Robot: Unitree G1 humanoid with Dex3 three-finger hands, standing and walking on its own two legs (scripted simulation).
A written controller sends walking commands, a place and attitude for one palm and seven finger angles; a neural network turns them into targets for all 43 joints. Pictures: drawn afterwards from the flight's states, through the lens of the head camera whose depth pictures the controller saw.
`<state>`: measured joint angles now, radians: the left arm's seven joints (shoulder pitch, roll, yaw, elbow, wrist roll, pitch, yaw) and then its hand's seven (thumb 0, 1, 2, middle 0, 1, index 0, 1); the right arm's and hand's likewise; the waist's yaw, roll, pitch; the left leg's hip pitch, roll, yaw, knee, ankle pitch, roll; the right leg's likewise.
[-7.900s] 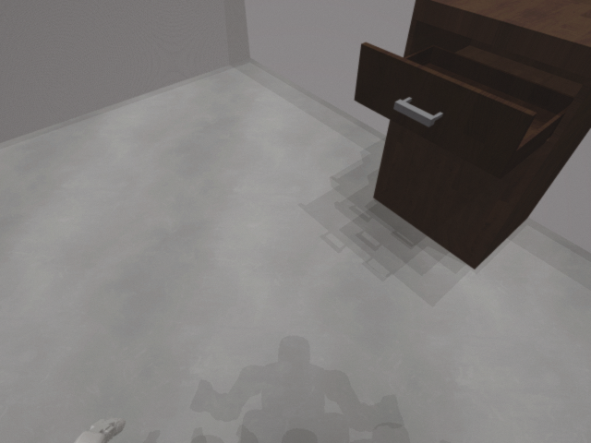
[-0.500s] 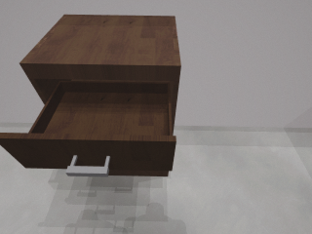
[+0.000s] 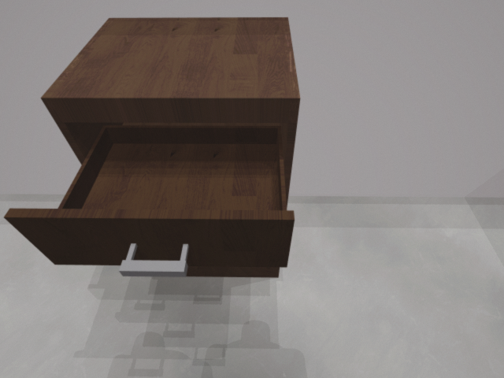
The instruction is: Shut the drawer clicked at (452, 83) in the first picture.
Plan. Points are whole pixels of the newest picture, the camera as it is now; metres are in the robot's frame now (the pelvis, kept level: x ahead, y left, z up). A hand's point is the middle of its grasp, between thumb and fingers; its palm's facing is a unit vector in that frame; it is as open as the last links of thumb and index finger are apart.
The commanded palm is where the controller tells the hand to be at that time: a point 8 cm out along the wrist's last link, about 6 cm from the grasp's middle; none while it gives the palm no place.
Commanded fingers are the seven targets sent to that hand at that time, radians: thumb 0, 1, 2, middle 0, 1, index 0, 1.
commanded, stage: look again from close up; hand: left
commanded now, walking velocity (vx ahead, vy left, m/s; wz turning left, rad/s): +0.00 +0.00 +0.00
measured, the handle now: (156, 258) +0.33 +0.21 -0.05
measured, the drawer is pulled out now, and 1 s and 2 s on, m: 0.27 0.27 0.27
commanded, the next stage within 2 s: raise the hand and make a fist in 0.44 s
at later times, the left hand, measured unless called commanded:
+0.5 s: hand out of the picture +0.02 +0.23 -0.18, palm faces -0.02 -0.98 -0.21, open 7.4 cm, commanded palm none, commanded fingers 0.00 0.90 0.90 -0.20 -0.30 -0.20 -0.30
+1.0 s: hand out of the picture +0.10 +0.19 -0.07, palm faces +0.13 -0.99 -0.04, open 5.8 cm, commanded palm +0.10 +0.25 -0.03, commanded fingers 0.00 0.90 0.90 -0.68 -0.82 -0.68 -0.82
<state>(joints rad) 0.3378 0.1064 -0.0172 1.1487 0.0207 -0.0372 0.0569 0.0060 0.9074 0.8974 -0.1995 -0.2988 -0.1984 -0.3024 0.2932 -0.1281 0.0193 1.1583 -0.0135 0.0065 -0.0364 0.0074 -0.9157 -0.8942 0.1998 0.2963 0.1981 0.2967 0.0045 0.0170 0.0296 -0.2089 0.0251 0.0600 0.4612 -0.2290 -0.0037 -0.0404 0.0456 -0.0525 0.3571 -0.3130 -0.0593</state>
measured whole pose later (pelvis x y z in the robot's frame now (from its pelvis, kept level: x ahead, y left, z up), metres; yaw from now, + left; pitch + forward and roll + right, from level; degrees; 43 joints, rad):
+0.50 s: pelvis -0.01 +0.05 -0.01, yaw -1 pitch +0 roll +0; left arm 0.27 0.19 -0.01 1.02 0.02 0.00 0.04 0.01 0.91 0.90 -0.20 -0.30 -0.20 -0.30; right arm 0.26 -0.17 0.02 1.05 -0.02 -0.01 -0.02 0.01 -0.93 -0.89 0.20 0.30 0.20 0.30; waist 0.00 -0.02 0.03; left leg -0.26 -0.03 0.07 0.51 -0.26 0.05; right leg -0.13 -0.01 -0.02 0.49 -0.37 0.00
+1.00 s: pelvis -0.05 +0.01 -0.08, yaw +2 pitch +11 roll +0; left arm 0.61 0.18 0.07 0.03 -0.19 -0.45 -0.16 0.02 0.90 0.90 -0.50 -0.61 -0.49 -0.62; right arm 0.13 -0.25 -0.05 0.48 0.02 -0.17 -0.02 0.01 -0.91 -0.89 0.20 0.30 0.20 0.30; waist 0.03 -0.03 -0.14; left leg -0.81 0.00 0.01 1.08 -0.45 0.00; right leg -0.75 0.04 -0.12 1.08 -0.53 -0.10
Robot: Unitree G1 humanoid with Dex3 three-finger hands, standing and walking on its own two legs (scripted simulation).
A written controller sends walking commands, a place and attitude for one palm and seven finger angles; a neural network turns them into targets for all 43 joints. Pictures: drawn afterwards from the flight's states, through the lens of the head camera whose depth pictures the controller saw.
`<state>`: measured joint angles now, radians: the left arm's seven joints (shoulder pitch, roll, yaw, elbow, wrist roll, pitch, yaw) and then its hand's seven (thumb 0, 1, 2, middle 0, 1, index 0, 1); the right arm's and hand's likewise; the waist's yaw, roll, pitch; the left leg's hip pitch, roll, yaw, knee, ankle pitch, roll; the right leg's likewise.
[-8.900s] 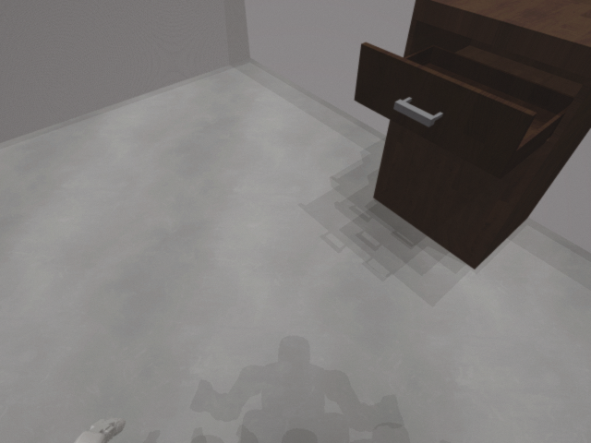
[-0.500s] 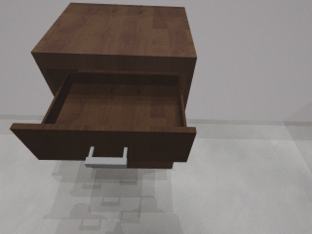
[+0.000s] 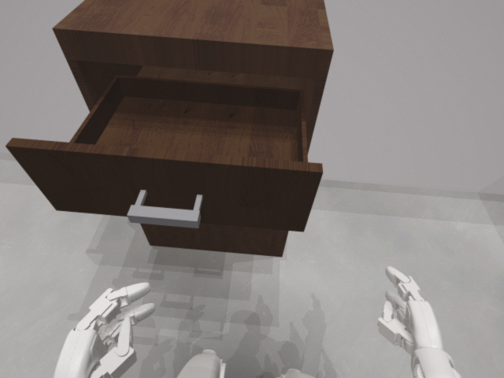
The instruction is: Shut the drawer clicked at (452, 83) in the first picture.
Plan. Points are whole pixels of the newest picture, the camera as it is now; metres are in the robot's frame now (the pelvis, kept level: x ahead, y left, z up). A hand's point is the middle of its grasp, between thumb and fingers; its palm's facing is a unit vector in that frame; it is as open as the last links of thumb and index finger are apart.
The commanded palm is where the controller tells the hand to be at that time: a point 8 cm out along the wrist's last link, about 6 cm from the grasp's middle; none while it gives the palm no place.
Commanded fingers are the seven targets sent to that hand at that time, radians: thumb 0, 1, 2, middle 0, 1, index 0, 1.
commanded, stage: raise the hand and make a fist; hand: left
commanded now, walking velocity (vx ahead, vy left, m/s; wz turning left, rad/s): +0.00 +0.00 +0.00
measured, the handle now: (167, 207) +0.38 +0.19 +0.03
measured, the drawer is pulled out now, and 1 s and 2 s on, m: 0.27 0.27 0.27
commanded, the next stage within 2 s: bring the fist close to the handle in 1.44 s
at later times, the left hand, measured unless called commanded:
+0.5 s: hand (117, 299) +0.20 +0.19 +0.10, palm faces +0.11 -0.99 -0.07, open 3.4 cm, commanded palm +0.15 +0.23 +0.09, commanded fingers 0.00 0.90 0.90 -1.18 -1.36 -1.18 -1.36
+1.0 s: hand (137, 303) +0.19 +0.16 +0.12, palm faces -0.05 -1.00 -0.02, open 3.3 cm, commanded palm +0.16 +0.21 +0.13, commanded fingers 0.00 0.90 0.90 -1.40 -1.60 -1.40 -1.60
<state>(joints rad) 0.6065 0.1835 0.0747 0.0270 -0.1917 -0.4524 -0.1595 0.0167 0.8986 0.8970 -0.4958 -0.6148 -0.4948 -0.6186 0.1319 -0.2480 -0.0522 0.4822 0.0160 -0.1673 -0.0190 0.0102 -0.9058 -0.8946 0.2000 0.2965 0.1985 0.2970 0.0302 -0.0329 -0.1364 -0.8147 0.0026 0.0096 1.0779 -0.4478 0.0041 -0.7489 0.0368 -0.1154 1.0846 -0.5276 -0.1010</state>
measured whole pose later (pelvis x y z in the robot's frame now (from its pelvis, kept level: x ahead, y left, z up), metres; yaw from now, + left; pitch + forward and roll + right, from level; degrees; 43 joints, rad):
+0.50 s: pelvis +0.04 +0.01 +0.02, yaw -1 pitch +12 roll +0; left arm 0.73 0.16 0.12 -0.23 -0.27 -0.48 -0.17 0.02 0.90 0.90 -0.98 -1.15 -0.98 -1.16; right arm 0.28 -0.25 -0.05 0.57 0.04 -0.17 -0.04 0.01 -0.91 -0.89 0.20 0.30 0.20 0.30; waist 0.00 0.03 -0.13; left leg -0.72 -0.01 0.01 0.97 -0.46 0.02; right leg -0.65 0.04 -0.09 0.96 -0.52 -0.07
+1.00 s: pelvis +0.02 +0.05 +0.02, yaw -1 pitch +8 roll -2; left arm 0.71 0.17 -0.16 -0.46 -0.10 -0.20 -0.02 0.02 0.90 0.90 -1.38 -1.58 -1.38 -1.58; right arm 0.26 -0.20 0.07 0.35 0.03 -0.09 -0.01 0.01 -0.90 -0.89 0.20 0.30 0.20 0.30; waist 0.02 0.06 -0.14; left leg -0.67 -0.03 0.03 0.99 -0.45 0.07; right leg -0.59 0.02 -0.07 0.95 -0.50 -0.02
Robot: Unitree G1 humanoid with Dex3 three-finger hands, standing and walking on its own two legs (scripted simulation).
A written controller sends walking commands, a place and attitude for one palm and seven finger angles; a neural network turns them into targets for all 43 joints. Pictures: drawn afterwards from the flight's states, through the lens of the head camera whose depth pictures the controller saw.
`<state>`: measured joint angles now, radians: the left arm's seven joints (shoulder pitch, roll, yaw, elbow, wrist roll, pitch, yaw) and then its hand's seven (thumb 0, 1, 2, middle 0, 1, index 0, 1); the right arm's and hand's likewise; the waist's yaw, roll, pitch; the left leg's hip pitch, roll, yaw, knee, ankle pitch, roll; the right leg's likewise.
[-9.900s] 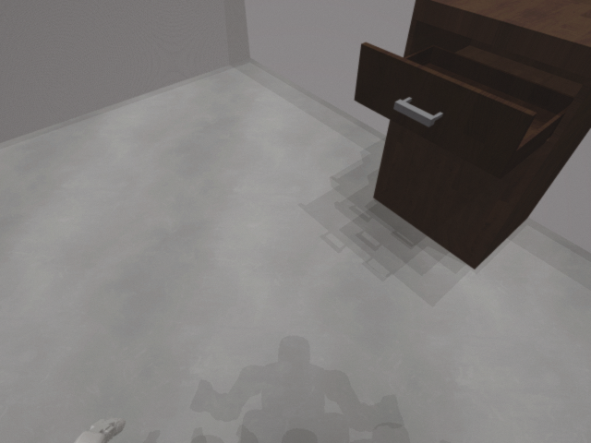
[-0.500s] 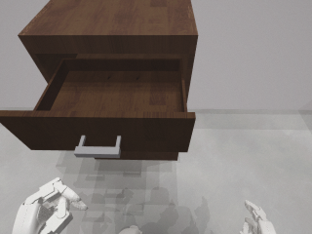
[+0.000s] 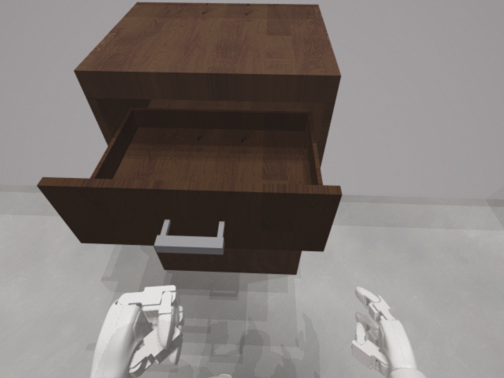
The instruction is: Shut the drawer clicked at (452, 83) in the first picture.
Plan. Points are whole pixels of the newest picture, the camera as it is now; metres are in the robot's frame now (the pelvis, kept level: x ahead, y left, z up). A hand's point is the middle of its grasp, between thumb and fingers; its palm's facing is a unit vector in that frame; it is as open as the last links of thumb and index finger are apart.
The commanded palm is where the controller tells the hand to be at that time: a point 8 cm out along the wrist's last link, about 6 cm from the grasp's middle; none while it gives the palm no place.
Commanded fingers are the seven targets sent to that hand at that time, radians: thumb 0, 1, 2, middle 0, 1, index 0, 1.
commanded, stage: raise the hand and make a fist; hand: left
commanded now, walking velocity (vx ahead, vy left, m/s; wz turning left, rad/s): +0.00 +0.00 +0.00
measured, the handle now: (192, 235) +0.36 +0.14 +0.01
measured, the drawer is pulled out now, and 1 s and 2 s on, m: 0.27 0.27 0.27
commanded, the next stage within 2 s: bring the fist close to the handle in 0.44 s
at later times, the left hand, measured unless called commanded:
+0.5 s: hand (186, 303) +0.19 +0.10 +0.12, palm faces +0.06 -1.00 -0.01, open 3.3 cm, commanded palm +0.15 +0.15 +0.12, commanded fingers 0.00 0.90 0.90 -1.40 -1.60 -1.40 -1.60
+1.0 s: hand (207, 307) +0.21 +0.08 +0.06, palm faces -0.01 -1.00 -0.03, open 3.3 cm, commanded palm +0.19 +0.15 +0.07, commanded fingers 0.00 0.90 0.90 -1.40 -1.60 -1.40 -1.60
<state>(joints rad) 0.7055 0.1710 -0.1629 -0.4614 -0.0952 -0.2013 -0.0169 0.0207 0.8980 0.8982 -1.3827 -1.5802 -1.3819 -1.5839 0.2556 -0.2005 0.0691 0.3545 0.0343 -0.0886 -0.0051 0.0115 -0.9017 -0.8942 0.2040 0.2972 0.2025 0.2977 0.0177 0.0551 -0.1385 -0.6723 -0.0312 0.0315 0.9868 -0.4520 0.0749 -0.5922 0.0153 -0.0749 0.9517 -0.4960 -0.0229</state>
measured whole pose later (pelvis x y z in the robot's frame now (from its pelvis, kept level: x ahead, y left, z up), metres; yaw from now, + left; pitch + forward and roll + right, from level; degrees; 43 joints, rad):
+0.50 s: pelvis +0.02 -0.02 +0.00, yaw +0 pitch +9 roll -1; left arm 0.73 0.14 -0.10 -0.50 -0.14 -0.27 0.02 0.02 0.90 0.90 -1.40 -1.60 -1.40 -1.60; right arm 0.29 -0.24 0.03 0.41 0.03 -0.13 0.01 0.01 -0.90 -0.89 0.20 0.30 0.20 0.30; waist 0.00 0.06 -0.15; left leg -0.65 -0.01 0.01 0.96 -0.47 0.04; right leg -0.57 0.04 -0.09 0.93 -0.51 -0.05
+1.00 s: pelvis +0.02 -0.05 +0.00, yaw +0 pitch +12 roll +0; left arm 0.58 0.15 -0.03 -0.20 -0.17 -0.33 -0.10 0.02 0.90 0.90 -1.40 -1.60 -1.40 -1.60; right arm 0.25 -0.25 0.02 0.46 0.03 -0.09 -0.02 0.01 -0.90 -0.89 0.20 0.30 0.20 0.30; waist -0.02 0.04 -0.15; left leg -0.71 -0.01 0.01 0.97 -0.47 0.01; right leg -0.65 0.04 -0.10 0.97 -0.53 -0.08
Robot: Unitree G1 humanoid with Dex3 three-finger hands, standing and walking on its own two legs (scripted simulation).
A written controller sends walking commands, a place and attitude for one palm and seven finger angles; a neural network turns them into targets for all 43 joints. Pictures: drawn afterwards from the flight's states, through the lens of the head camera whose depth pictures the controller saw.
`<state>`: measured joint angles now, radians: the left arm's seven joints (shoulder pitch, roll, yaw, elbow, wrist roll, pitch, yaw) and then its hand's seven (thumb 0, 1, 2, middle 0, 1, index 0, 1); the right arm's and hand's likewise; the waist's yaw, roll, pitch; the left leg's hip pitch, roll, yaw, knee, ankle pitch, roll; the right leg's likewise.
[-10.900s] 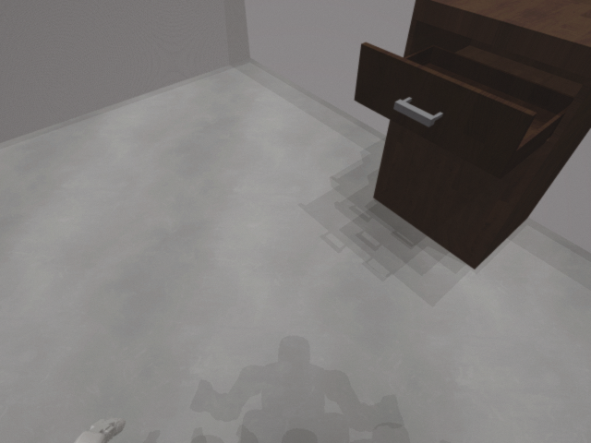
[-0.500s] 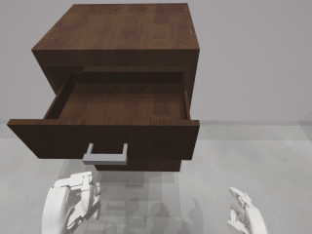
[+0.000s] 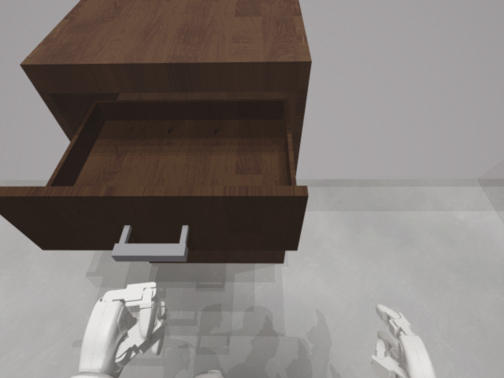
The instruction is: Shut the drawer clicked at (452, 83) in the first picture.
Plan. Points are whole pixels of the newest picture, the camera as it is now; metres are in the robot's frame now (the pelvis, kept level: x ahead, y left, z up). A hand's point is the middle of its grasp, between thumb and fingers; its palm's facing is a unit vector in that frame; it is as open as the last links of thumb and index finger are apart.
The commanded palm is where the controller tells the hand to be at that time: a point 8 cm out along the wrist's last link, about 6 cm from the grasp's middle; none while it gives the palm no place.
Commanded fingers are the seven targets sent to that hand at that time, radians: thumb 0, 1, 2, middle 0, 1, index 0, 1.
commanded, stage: bring the fist close to the handle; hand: left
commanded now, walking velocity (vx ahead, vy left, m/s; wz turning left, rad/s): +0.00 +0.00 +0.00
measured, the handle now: (153, 241) +0.34 +0.19 +0.01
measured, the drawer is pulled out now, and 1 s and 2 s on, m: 0.27 0.27 0.20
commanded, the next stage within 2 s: push the drawer shut in 0.94 s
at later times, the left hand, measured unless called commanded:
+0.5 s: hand (161, 300) +0.24 +0.15 +0.02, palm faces +0.02 -1.00 -0.02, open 3.3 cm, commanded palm +0.21 +0.20 +0.02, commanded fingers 0.00 0.90 0.90 -1.40 -1.60 -1.40 -1.60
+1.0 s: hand (168, 303) +0.23 +0.14 +0.02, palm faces -0.02 -1.00 +0.01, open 3.3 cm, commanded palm +0.22 +0.19 +0.02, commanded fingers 0.00 0.90 0.90 -1.40 -1.60 -1.40 -1.60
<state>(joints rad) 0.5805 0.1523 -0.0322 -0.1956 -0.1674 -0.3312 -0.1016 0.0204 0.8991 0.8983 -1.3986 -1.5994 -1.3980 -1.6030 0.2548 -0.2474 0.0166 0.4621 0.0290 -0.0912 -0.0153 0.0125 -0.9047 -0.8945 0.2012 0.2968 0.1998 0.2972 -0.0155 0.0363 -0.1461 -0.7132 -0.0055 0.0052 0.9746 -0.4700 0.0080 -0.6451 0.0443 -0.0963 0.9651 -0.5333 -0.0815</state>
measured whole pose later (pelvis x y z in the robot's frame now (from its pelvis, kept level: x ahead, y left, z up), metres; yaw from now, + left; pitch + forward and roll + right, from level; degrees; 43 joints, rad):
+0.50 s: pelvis -0.02 +0.02 -0.03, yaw -1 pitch +17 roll -1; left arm 0.32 0.14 -0.03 0.00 -0.14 -0.43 0.00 0.02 0.90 0.90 -1.40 -1.60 -1.40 -1.60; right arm 0.23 -0.23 0.03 0.48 0.00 -0.08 0.01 0.01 -0.90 -0.89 0.20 0.30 0.20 0.30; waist -0.02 0.04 -0.17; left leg -0.92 0.00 0.02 1.14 -0.51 0.04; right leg -0.85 0.04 -0.09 1.12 -0.57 -0.06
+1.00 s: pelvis -0.02 +0.03 -0.03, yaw -1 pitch +17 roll -2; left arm 0.33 0.13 -0.11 -0.03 -0.10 -0.40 0.05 0.02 0.90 0.90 -1.40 -1.60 -1.40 -1.60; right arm 0.23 -0.23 0.03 0.45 0.00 -0.03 0.01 0.01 -0.90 -0.89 0.20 0.30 0.20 0.30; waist -0.02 0.04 -0.17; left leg -0.94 -0.01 0.02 1.15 -0.52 0.06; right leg -0.86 0.03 -0.09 1.12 -0.56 -0.04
